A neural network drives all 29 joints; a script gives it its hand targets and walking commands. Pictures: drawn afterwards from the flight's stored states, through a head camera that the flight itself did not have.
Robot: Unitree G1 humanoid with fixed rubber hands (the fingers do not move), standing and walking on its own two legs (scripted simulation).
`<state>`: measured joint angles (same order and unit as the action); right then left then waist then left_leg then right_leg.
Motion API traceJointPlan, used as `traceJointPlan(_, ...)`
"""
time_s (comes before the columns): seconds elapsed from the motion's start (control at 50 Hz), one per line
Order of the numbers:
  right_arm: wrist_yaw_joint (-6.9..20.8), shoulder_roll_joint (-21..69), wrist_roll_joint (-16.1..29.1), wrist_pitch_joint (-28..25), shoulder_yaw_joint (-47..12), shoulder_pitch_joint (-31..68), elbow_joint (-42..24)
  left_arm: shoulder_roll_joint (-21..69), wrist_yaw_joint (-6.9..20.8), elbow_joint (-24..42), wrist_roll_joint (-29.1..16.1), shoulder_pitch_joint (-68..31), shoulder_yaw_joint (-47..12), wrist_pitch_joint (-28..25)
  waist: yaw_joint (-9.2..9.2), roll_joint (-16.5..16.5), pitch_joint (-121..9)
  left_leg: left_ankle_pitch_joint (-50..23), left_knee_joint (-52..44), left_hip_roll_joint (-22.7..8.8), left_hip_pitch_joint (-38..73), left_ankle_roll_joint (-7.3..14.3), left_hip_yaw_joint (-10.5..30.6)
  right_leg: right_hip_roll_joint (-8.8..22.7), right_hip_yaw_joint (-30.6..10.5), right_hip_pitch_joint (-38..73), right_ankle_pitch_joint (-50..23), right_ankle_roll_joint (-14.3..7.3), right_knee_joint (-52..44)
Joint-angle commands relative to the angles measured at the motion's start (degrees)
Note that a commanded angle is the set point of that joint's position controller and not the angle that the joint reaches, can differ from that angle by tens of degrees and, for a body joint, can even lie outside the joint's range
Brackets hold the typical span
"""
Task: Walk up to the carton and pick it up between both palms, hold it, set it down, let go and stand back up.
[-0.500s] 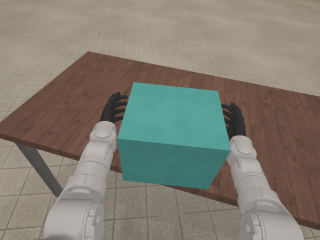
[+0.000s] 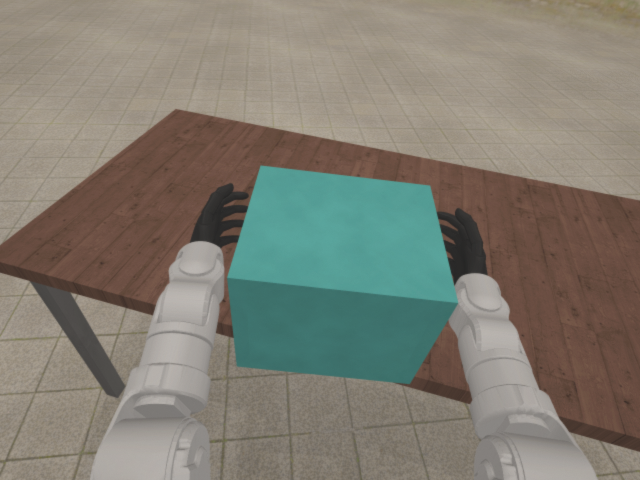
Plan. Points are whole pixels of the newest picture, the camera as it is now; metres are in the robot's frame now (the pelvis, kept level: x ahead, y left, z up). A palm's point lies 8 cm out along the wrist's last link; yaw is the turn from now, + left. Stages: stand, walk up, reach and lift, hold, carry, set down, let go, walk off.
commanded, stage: reach and lift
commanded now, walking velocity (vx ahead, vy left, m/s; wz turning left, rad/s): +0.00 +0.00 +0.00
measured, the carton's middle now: (335, 274) +0.39 -0.01 +0.07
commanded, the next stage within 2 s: hold in 1.12 s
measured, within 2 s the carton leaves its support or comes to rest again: neither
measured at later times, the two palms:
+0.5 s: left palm (192, 232) +0.36 +0.17 +0.16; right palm (468, 260) +0.36 -0.17 +0.14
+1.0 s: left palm (191, 231) +0.36 +0.17 +0.17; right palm (471, 256) +0.36 -0.17 +0.15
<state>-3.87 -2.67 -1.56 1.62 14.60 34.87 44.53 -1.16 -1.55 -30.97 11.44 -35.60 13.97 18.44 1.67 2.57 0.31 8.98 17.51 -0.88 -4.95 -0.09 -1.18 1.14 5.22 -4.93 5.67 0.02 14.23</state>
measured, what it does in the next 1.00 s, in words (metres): stands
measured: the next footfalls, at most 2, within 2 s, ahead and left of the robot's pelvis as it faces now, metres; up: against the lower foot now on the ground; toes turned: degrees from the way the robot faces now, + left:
none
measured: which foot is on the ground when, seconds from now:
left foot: down 0.00-1.00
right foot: down 0.00-1.00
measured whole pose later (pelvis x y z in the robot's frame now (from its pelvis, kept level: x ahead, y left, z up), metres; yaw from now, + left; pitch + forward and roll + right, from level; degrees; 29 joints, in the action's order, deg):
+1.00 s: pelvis +0.00 +0.00 +0.00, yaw +1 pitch -8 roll -1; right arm -7.3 -3.3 6.1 14.0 6.2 32.6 28.0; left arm 0.4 3.9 -7.3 16.2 -31.0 16.6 35.4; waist 4.3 2.5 3.9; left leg 9.7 18.0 -0.7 -0.4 -0.1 0.3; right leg 1.0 5.7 0.3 6.8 0.0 14.5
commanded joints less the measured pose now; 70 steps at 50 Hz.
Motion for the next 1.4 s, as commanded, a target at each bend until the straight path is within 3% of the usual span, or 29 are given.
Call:
traceJointPlan(0.0, 6.6, 27.7, 4.3, -2.8, -25.1, 43.4, -19.3, 32.5, 7.9, 14.2, -6.0, -34.9, -23.8, -1.5, 1.14, -1.6, -27.4, -15.4, 0.1, 3.4, 4.7, -2.0, -0.6, -3.2, -0.7, 12.1, -11.3, 1.5, 1.3)
traceJointPlan(0.08, 5.3, 28.0, 7.2, 0.4, -28.0, 40.8, -22.5, 31.1, 9.1, 18.0, -5.3, -31.1, -22.9, 2.1, 1.12, -1.2, -24.8, -13.3, -0.5, 4.0, 2.7, -1.3, -0.4, -3.1, -1.5, 14.1, -12.0, 1.7, 1.6)
traceJointPlan(0.14, 4.4, 27.6, 9.9, 2.4, -30.5, 37.4, -26.0, 30.0, 10.2, 23.1, -4.5, -26.5, -22.8, 5.0, 1.26, -1.3, -24.3, -15.9, 0.0, 4.3, 3.6, -1.5, -0.5, -3.5, -1.7, 16.2, -14.7, 1.7, 2.0)
traceJointPlan(0.16, 4.2, 26.0, 10.4, 2.8, -30.0, 38.9, -28.4, 28.7, 10.7, 24.3, -3.9, -29.4, -22.5, 5.9, 1.78, -2.7, -24.6, -15.7, -0.3, 4.1, 4.1, -1.6, -0.3, -3.3, -1.1, 16.3, -14.0, 2.3, 1.7)
traceJointPlan(0.26, 4.6, 23.9, 9.8, 4.8, -27.8, 37.8, -28.9, 27.3, 11.8, 26.3, -2.8, -29.4, -21.6, 9.2, 2.7, -3.7, -19.5, -10.4, -1.7, 3.5, 4.8, -1.7, -0.6, -3.4, 0.3, 12.5, -5.9, 1.4, 0.4)
traceJointPlan(0.4, 5.1, 22.4, 9.4, 5.0, -27.3, 37.3, -31.5, 26.6, 13.0, 27.4, -2.1, -26.4, -20.9, 11.8, 3.24, -2.9, -20.2, -13.6, -1.0, 3.2, 7.3, -1.8, -0.7, -3.7, 1.2, 13.2, -7.9, 1.3, 0.5)
traceJointPlan(0.58, 4.9, 22.2, 10.2, 5.3, -28.7, 36.8, -34.4, 25.5, 13.2, 30.1, -2.3, -25.7, -21.1, 12.8, 3.31, -2.7, -20.5, -16.6, -0.1, 3.1, 8.1, -2.0, -0.7, -3.8, 1.5, 14.2, -9.9, 1.2, 0.8)
traceJointPlan(0.94, 4.0, 23.6, 11.2, 7.1, -29.6, 38.3, -34.7, 24.2, 13.2, 30.4, -2.5, -27.4, -20.2, 14.3, 2.7, -2.5, -20.7, -14.2, -0.5, 3.5, 6.5, -1.1, -0.9, -3.0, 0.7, 15.3, -10.5, 1.5, 1.2)
traceJointPlan(1.14, 3.8, 23.3, 12.1, 8.8, -29.7, 39.3, -35.0, 24.3, 13.5, 32.1, -3.0, -28.7, -20.5, 16.2, 3.11, -3.2, -20.3, -14.7, -0.5, 3.3, 7.0, -1.7, -0.7, -3.3, 1.0, 15.0, -8.7, 1.1, 0.9)
traceJointPlan(1.16, 3.7, 22.8, 11.2, 9.2, -28.1, 40.4, -34.0, 25.5, 13.3, 29.8, -4.5, -29.4, -22.0, 15.7, 4.49, -1.6, -20.1, -10.1, -1.6, 3.2, 6.0, -2.0, -1.2, -4.0, 1.6, 12.2, -5.5, 1.4, 0.9)
traceJointPlan(1.22, 3.9, 24.4, 13.2, 9.5, -31.6, 40.1, -35.4, 26.0, 12.4, 35.0, -4.3, -27.5, -22.8, 16.3, 1.66, -3.4, -21.7, -15.9, -0.4, 2.9, 7.5, -1.9, -1.0, -4.2, 0.8, 14.0, -7.0, 0.4, 1.2)
traceJointPlan(1.28, 3.1, 23.8, 16.4, 11.2, -34.5, 40.1, -38.2, 25.1, 12.0, 38.7, -4.7, -26.5, -23.1, 18.0, 0.74, -3.6, -22.6, -22.4, 1.2, 3.2, 8.0, -2.1, -1.0, -4.7, 0.1, 15.1, -9.1, 0.2, 1.4)
traceJointPlan(1.38, 3.6, 23.8, 14.9, 14.2, -30.5, 38.9, -34.7, 23.4, 13.1, 36.9, -3.5, -28.2, -21.2, 21.0, 2.0, -3.7, -15.6, -7.8, -3.2, 3.0, 2.2, -1.0, -2.2, -3.2, -0.3, 12.6, 0.9, 0.3, -0.3)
